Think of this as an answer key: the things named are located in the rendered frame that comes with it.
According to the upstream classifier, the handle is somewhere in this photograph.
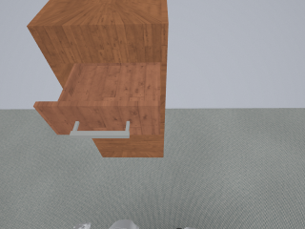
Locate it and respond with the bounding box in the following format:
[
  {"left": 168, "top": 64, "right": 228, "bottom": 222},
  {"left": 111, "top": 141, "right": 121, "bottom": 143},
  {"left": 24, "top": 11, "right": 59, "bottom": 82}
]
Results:
[{"left": 70, "top": 121, "right": 130, "bottom": 138}]

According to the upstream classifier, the cabinet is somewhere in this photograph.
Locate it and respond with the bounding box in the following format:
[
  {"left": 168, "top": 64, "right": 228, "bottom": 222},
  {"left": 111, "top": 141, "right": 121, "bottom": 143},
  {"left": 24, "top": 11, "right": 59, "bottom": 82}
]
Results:
[{"left": 27, "top": 0, "right": 169, "bottom": 157}]

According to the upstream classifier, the drawer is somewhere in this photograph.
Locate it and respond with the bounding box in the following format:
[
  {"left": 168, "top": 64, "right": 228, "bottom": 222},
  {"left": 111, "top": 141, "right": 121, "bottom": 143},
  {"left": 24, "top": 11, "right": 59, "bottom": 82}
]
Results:
[{"left": 33, "top": 62, "right": 161, "bottom": 135}]

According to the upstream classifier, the robot left thigh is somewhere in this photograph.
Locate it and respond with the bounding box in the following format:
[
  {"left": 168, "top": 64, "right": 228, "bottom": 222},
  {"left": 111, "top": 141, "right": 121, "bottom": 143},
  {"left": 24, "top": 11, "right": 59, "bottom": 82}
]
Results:
[{"left": 109, "top": 219, "right": 139, "bottom": 229}]

